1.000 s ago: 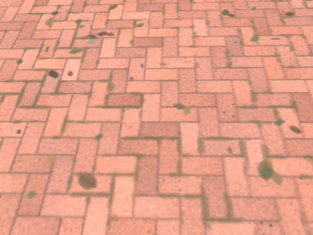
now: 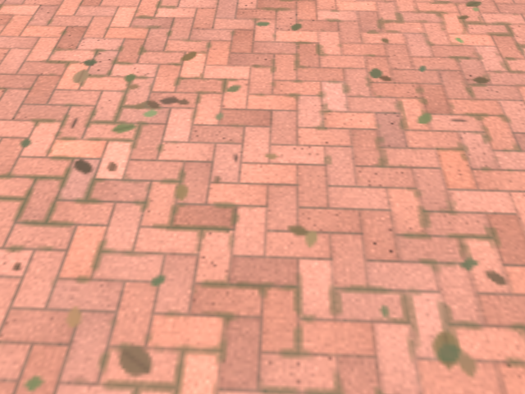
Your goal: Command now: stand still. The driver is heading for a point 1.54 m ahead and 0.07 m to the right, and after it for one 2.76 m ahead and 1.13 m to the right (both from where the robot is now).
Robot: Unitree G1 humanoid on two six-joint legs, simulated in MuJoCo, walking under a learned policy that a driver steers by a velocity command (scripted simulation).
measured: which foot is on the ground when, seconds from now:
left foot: down 0.00-1.00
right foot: down 0.00-1.00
